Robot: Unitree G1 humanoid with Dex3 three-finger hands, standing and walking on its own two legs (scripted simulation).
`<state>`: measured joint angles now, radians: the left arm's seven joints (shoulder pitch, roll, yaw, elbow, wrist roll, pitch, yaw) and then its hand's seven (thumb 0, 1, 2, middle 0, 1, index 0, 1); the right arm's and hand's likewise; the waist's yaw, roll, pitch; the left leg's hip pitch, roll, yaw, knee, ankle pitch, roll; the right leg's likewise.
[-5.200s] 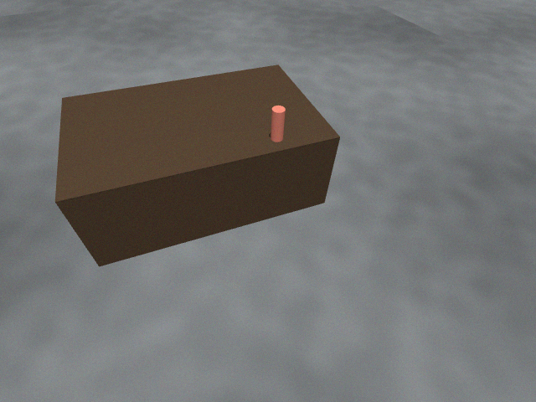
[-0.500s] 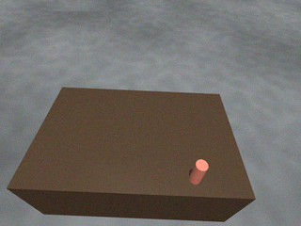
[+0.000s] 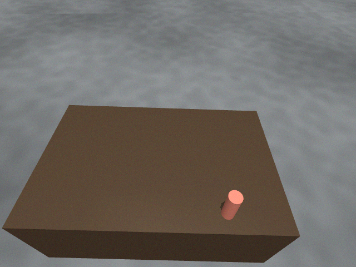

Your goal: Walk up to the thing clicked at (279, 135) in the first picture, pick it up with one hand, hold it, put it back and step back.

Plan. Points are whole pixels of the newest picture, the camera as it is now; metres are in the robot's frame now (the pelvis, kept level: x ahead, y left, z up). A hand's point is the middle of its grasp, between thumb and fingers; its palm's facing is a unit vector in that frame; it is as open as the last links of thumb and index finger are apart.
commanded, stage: stand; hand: right
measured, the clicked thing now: (231, 205) +0.39 -0.22 -0.29
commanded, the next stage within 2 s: go down in 1.48 s
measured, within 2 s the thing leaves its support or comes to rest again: neither
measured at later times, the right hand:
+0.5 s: hand out of the picture +0.07 -0.25 -0.15, palm faces -0.01 +0.94 -0.35, open 7.4 cm
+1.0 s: hand out of the picture +0.07 -0.25 -0.16, palm faces -0.02 +0.94 -0.34, open 7.4 cm
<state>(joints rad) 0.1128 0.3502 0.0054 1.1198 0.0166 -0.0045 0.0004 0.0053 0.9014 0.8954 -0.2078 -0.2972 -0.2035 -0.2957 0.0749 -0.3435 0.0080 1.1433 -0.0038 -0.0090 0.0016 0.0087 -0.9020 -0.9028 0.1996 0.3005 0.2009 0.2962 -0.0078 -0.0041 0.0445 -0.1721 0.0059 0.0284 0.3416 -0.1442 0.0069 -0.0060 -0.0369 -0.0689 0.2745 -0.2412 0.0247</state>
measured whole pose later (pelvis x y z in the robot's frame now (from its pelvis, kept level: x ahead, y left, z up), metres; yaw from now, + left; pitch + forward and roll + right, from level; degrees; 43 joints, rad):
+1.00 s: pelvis +0.00 +0.00 +0.00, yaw +0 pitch -2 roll +0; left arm 0.15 0.36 0.00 1.11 0.02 0.00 0.00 0.01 0.90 0.90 -0.21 -0.30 -0.20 -0.30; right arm 0.10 -0.34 0.01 1.15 0.00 -0.01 0.00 0.01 -0.90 -0.90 0.20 0.30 0.20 0.30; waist -0.01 -0.01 0.05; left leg -0.17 0.00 0.03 0.34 -0.14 0.01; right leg -0.01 -0.05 -0.06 0.29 -0.24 0.03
